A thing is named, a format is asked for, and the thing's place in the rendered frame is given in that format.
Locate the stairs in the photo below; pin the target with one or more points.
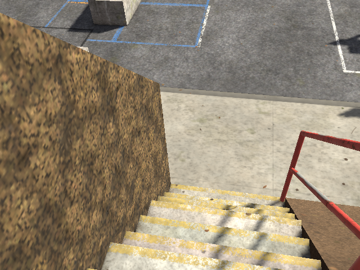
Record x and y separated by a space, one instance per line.
196 228

